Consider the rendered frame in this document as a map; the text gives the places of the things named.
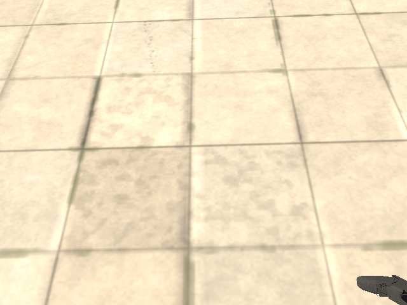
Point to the robot right hand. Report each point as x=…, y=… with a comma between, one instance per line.
x=393, y=287

